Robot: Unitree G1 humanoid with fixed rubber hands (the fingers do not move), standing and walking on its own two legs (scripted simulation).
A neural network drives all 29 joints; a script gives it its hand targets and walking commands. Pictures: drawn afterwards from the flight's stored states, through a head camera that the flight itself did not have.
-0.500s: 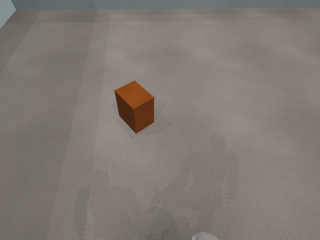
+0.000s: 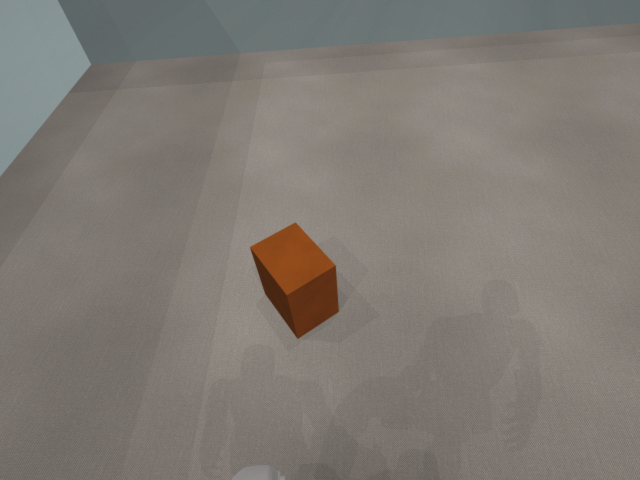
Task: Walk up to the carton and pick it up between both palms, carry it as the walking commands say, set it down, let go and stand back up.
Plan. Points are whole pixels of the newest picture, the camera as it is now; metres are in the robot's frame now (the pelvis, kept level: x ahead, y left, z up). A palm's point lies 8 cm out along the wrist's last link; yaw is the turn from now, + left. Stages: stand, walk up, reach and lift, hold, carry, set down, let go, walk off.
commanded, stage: walk up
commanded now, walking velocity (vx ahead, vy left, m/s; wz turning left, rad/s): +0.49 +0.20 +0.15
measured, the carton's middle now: (296, 281) +0.84 +0.14 -0.64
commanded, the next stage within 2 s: none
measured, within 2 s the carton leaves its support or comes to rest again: neither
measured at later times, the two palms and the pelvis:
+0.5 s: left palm (118, 417) +0.25 +0.35 -0.15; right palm (419, 399) +0.26 -0.12 -0.13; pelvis +0.22 +0.11 +0.00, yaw +1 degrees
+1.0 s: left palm (142, 356) +0.34 +0.32 -0.12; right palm (420, 343) +0.36 -0.14 -0.16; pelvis +0.35 +0.08 +0.01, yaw +3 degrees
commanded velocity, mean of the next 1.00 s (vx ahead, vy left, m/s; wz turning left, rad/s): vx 0.33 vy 0.05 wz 0.07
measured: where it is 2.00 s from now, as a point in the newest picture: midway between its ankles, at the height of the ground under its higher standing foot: (326, 427)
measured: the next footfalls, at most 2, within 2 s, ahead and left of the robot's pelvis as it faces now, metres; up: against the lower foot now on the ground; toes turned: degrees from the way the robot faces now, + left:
left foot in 0.28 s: +0.28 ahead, +0.22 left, +0.00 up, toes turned +10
right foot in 0.76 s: +0.41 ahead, -0.02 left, +0.00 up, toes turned -7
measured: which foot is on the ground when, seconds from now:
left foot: up 0.00-0.26, down 0.28-0.76, up 0.78-1.00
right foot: down 0.00-0.28, up 0.30-0.74, down 0.76-1.00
